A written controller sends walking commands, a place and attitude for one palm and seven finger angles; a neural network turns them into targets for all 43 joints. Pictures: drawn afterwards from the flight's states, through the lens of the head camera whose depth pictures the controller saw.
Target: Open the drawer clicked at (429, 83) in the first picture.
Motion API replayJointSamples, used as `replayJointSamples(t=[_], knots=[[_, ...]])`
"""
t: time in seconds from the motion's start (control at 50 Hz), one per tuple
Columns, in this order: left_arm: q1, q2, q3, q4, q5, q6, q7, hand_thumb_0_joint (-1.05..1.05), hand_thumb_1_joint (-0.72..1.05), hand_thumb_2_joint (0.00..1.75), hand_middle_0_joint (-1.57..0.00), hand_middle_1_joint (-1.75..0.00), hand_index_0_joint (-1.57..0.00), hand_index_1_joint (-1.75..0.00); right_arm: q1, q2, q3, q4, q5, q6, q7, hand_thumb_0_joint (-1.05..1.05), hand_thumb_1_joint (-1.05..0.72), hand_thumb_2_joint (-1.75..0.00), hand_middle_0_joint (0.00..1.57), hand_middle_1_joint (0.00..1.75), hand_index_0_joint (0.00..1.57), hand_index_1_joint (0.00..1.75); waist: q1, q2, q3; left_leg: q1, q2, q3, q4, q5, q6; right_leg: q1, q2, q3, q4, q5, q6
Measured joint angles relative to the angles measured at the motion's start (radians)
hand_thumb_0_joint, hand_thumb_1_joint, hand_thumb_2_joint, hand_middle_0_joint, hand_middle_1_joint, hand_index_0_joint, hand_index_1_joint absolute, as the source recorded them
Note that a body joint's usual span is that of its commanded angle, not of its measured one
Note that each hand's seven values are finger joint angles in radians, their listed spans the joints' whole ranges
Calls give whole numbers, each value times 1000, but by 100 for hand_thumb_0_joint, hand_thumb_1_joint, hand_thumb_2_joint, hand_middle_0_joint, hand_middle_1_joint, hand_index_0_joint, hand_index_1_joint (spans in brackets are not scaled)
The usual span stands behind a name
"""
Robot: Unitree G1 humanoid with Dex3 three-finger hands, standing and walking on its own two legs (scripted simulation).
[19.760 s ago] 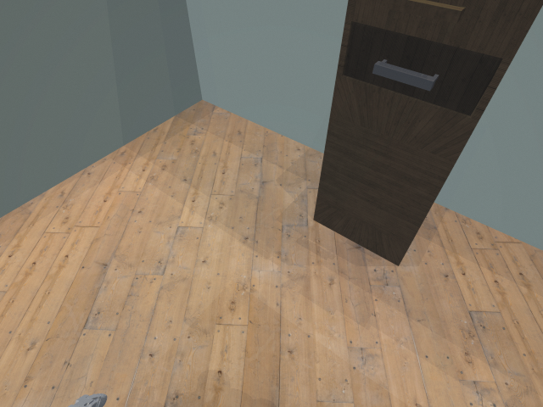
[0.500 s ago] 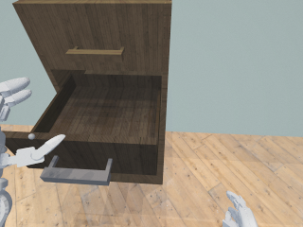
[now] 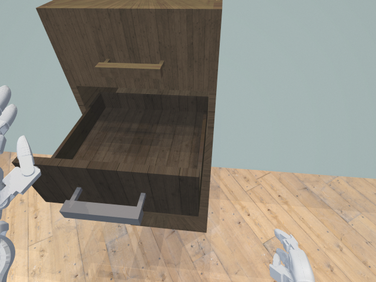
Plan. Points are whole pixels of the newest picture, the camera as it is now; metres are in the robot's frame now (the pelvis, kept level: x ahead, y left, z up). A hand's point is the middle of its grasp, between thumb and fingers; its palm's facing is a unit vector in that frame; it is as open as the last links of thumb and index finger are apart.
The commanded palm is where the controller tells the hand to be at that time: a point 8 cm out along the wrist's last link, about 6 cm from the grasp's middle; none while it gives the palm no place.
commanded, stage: step back with the hand held close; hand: left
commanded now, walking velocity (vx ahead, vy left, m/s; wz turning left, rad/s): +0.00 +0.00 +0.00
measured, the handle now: (106, 203) +0.25 +0.22 +0.05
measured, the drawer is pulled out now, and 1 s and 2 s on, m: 0.30 0.30 0.30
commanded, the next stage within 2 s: stop stepping back and stand still in 1.30 s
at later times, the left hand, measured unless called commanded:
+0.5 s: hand (16, 196) +0.15 +0.25 +0.22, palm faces +0.41 -0.72 -0.56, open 7.4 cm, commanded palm +0.08 +0.30 +0.24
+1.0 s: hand out of the picture +0.08 +0.27 +0.23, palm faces +0.53 -0.70 -0.47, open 7.4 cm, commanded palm +0.01 +0.31 +0.24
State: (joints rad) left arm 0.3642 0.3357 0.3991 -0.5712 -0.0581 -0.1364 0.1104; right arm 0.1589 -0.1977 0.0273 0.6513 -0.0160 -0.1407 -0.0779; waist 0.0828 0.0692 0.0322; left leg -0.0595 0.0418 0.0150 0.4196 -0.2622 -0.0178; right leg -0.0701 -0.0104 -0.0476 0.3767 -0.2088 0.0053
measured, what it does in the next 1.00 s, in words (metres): shifts its weight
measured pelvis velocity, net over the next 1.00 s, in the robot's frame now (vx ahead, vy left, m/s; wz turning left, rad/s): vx -0.12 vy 0.02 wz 0.03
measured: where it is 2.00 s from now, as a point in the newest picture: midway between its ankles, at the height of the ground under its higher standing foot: outside the picture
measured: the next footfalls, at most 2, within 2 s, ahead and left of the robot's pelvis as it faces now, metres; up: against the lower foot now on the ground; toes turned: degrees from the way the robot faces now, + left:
right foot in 1.46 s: -0.28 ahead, -0.11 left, +0.00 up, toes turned -3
left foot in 1.60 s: -0.13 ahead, +0.11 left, +0.00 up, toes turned -1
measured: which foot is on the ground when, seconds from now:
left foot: down 0.00-1.00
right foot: down 0.00-1.00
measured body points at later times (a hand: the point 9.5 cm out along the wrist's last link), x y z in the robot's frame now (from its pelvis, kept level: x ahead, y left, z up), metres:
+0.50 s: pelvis -0.05 +0.02 -0.01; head -0.02 +0.02 +0.44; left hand +0.12 +0.29 +0.25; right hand +0.14 -0.23 -0.09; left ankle -0.01 +0.13 -0.74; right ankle +0.00 -0.12 -0.74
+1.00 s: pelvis -0.12 +0.02 -0.02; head -0.10 +0.03 +0.43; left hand +0.04 +0.30 +0.25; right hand +0.05 -0.21 -0.10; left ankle -0.02 +0.13 -0.74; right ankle -0.05 -0.11 -0.74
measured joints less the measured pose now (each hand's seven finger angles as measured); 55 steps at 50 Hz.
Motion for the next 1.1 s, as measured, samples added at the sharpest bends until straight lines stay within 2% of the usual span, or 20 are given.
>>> replayJointSamples(t=[0.1, 0.22, 0.36, 0.44, 0.52, 0.68, 0.74, 0.8, 0.86, 0.92, 0.96, 1.0, 1.1], knots=[[2, 2, -1, -2, 0, 0, 1, 1, 87, 89, -21, -31, -21, -31, 8, -3, -3, 4, 1, -1, -1, 1, -90, -90, 20, 30, 20, 30, -4, -1, 3, 0, 1, 1, 1, 3, -1, -1, 1, 1, 1, 3, -1], [54, 41, 56, -38, 4, -51, -6, 1, 89, 89, -21, -31, -21, -30, 1, -25, -3, -45, 11, 51, 7, 1, -90, -90, 20, 30, 21, 30, -52, -7, -24, -126, 3, -16, 48, 7, 4, -100, 3, -14, 3, 25, 2], [158, 98, 77, -114, 5, -76, -6, 1, 89, 89, -21, -30, -21, -30, 3, -49, -46, -83, 20, 80, 3, 1, -90, -90, 20, 30, 20, 30, -76, -26, -3, -208, -21, 2, 70, 25, 22, -196, -22, 5, 48, 37, 20], [190, 133, 107, -136, 6, -85, 2, 1, 89, 89, -22, -30, -21, -30, 13, -42, -56, -93, 23, 85, 1, 1, -90, -90, 20, 30, 20, 30, -78, -43, 5, -237, -33, 9, 91, 31, 30, -235, -35, 14, 87, 36, 27], [185, 144, 131, -143, 12, -96, 15, 1, 89, 89, -22, -30, -21, -30, 25, -28, -52, -96, 22, 72, 1, 1, -90, -90, 20, 30, 20, 30, -72, -57, 8, -266, -39, 13, 122, 34, 34, -270, -42, 19, 129, 34, 28], [122, 98, 126, -134, 31, -129, 41, 1, 89, 89, -22, -30, -21, -30, 45, -12, -29, -85, 20, 36, 2, 1, -90, -90, 20, 30, 20, 30, -66, -59, -7, -332, -29, 7, 190, 31, 35, -321, -33, 15, 167, 50, 22], [103, 87, 114, -138, 34, -138, 52, 1, 89, 89, -22, -30, -21, -30, 52, -16, -26, -74, 18, 34, -1, 1, -90, -90, 20, 30, 21, 30, -73, -59, -14, -355, -29, 1, 208, 10, 34, -331, -31, 12, 156, 64, 19], [93, 93, 114, -145, 34, -145, 60, 1, 89, 89, -22, -30, -21, -30, 57, -22, -27, -66, 17, 34, -6, 1, -90, -90, 20, 30, 21, 30, -82, -58, -14, -366, -28, -2, 203, 42, 38, -340, -29, 9, 155, 52, 20], [92, 109, 128, -139, 38, -152, 63, 1, 89, 89, -22, -30, -21, -30, 66, -18, -33, -69, 20, 31, -9, 1, -90, -90, 20, 30, 21, 30, -96, -59, -6, -369, -28, -7, 189, 82, 45, -355, -16, 24, 187, -27, 15], [97, 139, 151, -128, 44, -153, 60, 1, 89, 89, -22, -30, -21, -30, 88, -3, -36, -79, 19, 18, -6, 1, -90, -90, 20, 30, 20, 30, -110, -73, -9, -377, -43, -20, 189, 90, 46, -330, 5, 47, 245, -3, 5], [99, 143, 168, -124, 49, -165, 53, 1, 89, 89, -22, -30, -21, -30, 93, -2, -35, -79, 13, 6, 1, 1, -90, -90, 20, 30, 20, 30, -99, -78, -19, -404, -45, -17, 211, 83, 46, -318, 15, 65, 240, -44, 9], [91, 123, 164, -124, 47, -175, 51, 1, 89, 89, -21, -30, -21, -30, 73, -11, -36, -64, 9, -1, 8, 1, -90, -90, 20, 30, 20, 30, -92, -61, -2, -414, -33, -22, 217, 89, 42, -323, 28, 62, 229, -18, 14], [101, 112, 124, -160, 39, -171, 47, 1, 89, 89, -22, -30, -21, -30, 44, -23, -46, -23, 16, 14, 18, 1, -90, -90, 20, 30, 21, 30, -86, -74, -2, -405, -54, -18, 282, -51, 16, -329, 14, 65, 193, 32, 25]])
